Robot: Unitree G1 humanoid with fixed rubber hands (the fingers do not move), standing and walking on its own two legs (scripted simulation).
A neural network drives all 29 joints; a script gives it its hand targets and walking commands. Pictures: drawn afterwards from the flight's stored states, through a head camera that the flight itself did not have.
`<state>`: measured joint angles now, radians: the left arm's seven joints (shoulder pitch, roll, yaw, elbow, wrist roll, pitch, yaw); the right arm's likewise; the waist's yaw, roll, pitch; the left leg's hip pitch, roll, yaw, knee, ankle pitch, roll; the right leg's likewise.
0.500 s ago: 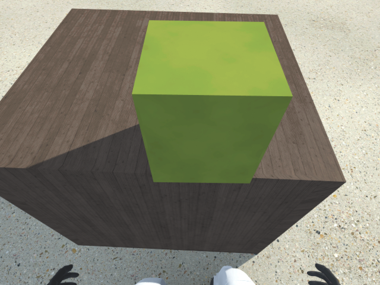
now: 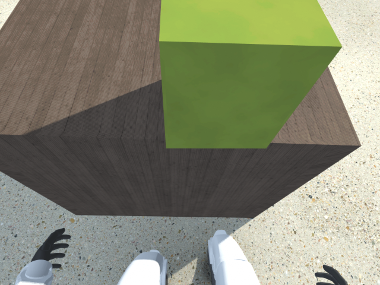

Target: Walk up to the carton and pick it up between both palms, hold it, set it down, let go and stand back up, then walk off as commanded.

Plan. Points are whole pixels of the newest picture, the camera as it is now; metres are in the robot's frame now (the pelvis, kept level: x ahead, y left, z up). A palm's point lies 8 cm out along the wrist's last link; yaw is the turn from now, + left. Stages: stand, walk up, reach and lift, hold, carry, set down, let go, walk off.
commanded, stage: walk up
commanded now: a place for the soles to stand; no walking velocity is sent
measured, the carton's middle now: (223, 67) +0.46 -0.03 +0.16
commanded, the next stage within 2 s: none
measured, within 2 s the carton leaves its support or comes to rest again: neither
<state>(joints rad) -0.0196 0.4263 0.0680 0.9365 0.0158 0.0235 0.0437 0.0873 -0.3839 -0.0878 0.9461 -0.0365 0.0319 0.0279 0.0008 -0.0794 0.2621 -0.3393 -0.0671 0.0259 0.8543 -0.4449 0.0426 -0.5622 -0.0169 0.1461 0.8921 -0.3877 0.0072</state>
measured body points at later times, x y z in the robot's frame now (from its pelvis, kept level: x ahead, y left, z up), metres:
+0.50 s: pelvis +0.00 +0.00 +0.02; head +0.00 +0.01 +0.47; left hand +0.13 +0.30 -0.10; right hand +0.07 -0.32 -0.08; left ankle +0.01 +0.11 -0.69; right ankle -0.01 -0.12 -0.68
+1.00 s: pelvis +0.01 -0.02 +0.03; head +0.02 -0.01 +0.48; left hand +0.11 +0.28 -0.10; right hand +0.09 -0.34 -0.09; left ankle +0.02 +0.11 -0.69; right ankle +0.01 -0.12 -0.69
